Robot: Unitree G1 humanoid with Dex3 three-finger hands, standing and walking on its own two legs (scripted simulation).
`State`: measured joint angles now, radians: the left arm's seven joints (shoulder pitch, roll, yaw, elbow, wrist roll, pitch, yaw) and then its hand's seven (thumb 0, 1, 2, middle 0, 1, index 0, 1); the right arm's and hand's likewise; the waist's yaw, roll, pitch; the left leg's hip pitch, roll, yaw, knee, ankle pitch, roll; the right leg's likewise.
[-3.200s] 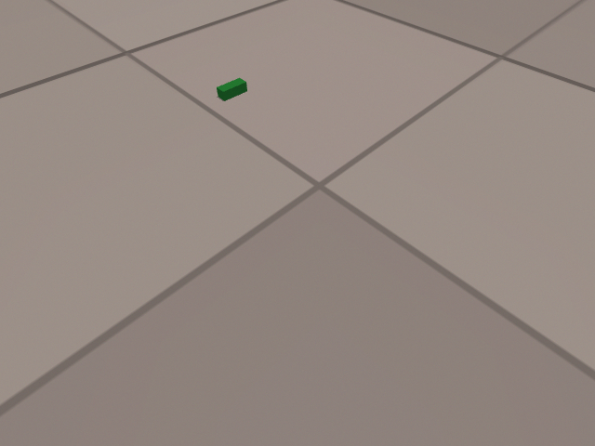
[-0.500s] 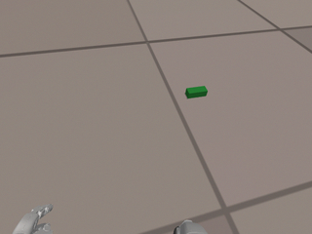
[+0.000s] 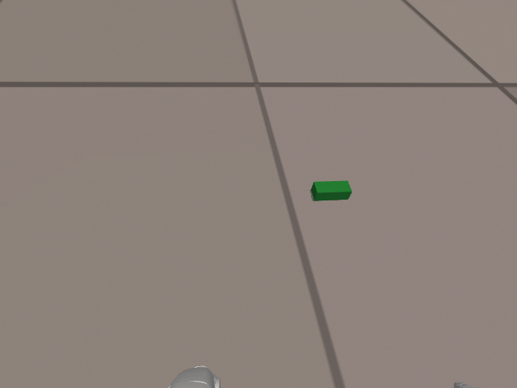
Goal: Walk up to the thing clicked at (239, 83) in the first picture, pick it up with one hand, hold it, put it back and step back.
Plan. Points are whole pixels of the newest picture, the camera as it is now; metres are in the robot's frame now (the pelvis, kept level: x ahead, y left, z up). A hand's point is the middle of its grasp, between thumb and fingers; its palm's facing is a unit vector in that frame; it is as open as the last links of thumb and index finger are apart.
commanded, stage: walk up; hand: left
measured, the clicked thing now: (331, 190) +1.11 -0.38 -0.72
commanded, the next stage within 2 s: none
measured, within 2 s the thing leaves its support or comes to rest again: neither
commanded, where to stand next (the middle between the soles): +0.76 -0.69 m, yaw +8 degrees
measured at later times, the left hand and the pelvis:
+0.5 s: hand (209, 293) +0.29 +0.11 -0.11, palm faces +0.01 -0.94 -0.34, open 7.4 cm; pelvis +0.18 -0.17 +0.01, yaw +0 degrees
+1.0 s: hand (271, 246) +0.42 -0.01 -0.15, palm faces -0.03 -0.96 -0.29, open 7.4 cm; pelvis +0.33 -0.30 +0.00, yaw +1 degrees
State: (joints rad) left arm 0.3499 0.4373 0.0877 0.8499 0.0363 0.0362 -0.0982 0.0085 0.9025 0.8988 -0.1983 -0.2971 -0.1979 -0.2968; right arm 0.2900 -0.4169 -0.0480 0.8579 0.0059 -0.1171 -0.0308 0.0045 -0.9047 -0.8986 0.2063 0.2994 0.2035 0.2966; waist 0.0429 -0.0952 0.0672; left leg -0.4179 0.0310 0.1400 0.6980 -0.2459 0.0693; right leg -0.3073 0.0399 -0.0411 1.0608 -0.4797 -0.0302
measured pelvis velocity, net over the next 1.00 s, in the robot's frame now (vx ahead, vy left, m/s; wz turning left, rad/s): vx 0.33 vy -0.30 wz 0.01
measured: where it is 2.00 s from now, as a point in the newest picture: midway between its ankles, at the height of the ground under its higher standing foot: (402, 291)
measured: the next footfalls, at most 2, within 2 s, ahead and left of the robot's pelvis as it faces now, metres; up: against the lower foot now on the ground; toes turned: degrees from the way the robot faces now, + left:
right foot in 0.34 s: +0.27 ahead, -0.30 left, +0.00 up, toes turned -6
left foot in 0.68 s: +0.38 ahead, -0.11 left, +0.00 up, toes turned +8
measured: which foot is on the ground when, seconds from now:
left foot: down 0.00-0.36, up 0.38-0.66, down 0.68-1.00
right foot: up 0.00-0.32, down 0.34-0.68, up 0.70-1.00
